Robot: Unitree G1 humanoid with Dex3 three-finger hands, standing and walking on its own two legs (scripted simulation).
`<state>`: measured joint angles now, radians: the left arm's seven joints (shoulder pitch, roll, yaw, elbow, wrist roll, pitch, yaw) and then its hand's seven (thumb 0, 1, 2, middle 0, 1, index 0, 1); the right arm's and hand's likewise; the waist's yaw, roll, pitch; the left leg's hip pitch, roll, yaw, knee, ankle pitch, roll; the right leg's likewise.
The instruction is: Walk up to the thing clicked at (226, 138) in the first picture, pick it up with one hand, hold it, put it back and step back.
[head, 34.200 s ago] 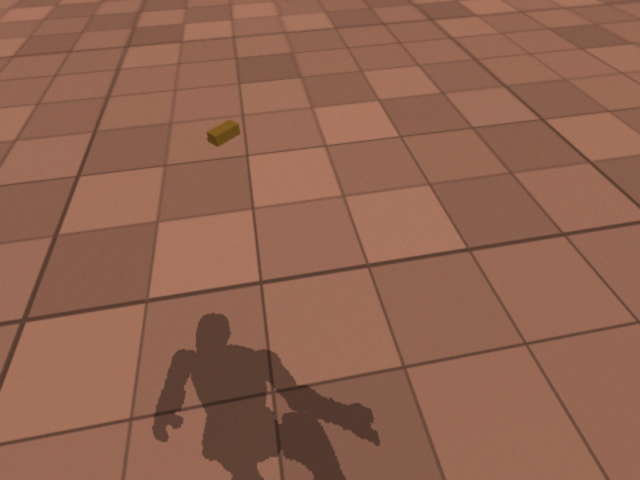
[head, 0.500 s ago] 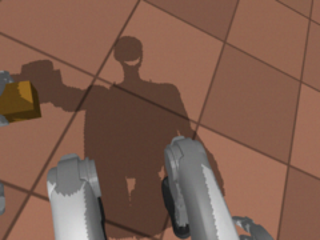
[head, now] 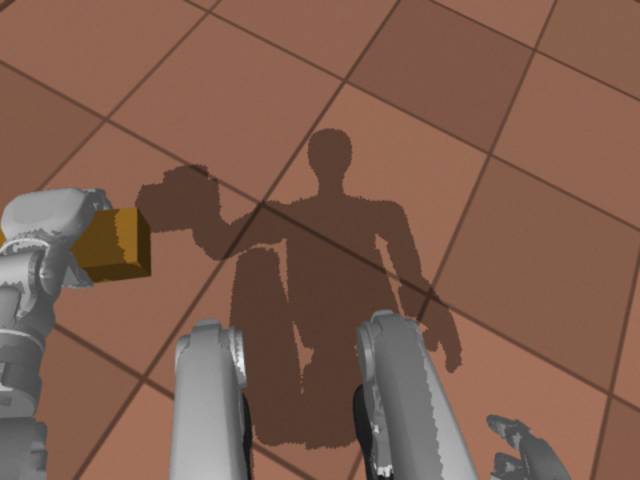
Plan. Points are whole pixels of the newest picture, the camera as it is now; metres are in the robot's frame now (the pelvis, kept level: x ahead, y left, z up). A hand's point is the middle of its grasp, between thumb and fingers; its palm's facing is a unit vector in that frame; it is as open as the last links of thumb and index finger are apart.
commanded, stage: lift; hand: left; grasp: from above
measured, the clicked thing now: (77, 250) +0.42 +0.32 -0.12
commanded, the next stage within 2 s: hold in 1.08 s
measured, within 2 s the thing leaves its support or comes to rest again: neither
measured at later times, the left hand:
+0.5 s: hand out of the picture +0.35 +0.28 +0.12, palm faces -0.43 -0.13 -0.89, open 10.4 cm
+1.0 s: hand out of the picture +0.36 +0.26 +0.21, palm faces -0.43 -0.11 -0.90, open 10.4 cm
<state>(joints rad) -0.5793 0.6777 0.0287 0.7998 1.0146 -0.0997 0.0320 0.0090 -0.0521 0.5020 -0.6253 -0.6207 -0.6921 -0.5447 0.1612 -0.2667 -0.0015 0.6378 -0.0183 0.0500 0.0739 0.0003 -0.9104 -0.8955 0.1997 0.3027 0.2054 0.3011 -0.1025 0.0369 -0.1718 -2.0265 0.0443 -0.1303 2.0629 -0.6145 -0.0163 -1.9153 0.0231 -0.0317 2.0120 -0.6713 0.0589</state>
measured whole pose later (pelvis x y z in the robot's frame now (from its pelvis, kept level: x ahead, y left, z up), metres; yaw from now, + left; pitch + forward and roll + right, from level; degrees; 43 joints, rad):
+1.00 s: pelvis +0.06 +0.00 +0.28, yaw +4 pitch +12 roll -1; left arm -0.30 0.40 -0.17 0.77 0.99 0.05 0.11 0.00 -0.04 0.50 -0.60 -0.66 -0.66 -0.59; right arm 0.26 -0.23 -0.03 0.74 0.04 -0.03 -0.04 0.00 -0.90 -0.89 0.20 0.30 0.21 0.30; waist -0.05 0.04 -0.10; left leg -0.75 0.05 0.01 0.95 -0.39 -0.01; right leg -0.70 -0.01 0.03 0.92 -0.42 0.04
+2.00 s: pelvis +0.08 +0.00 +0.32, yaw +4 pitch +3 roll +0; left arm -0.22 0.38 -0.21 0.60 0.99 0.06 -0.03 -0.01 -0.04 0.49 -0.61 -0.64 -0.67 -0.57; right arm 0.21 -0.25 -0.04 0.68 0.06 0.05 -0.04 0.01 -0.90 -0.89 0.20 0.30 0.20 0.30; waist 0.00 0.05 -0.06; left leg -0.39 0.04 0.04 0.61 -0.28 -0.02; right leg -0.37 -0.02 0.05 0.63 -0.32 0.03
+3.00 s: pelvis +0.09 +0.00 +0.34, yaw +4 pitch +1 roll +0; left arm -0.21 0.39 -0.21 0.56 0.98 0.05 -0.07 -0.01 -0.05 0.50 -0.62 -0.63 -0.68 -0.57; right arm 0.19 -0.25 -0.03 0.67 0.07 0.07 -0.05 0.01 -0.91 -0.90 0.20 0.30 0.20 0.30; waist 0.01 0.05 -0.03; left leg -0.28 0.04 0.04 0.49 -0.23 -0.02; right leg -0.26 -0.03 0.05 0.51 -0.27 0.03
